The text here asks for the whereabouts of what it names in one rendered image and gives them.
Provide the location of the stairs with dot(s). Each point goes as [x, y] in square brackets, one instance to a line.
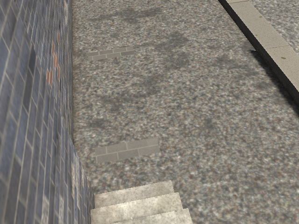
[155, 203]

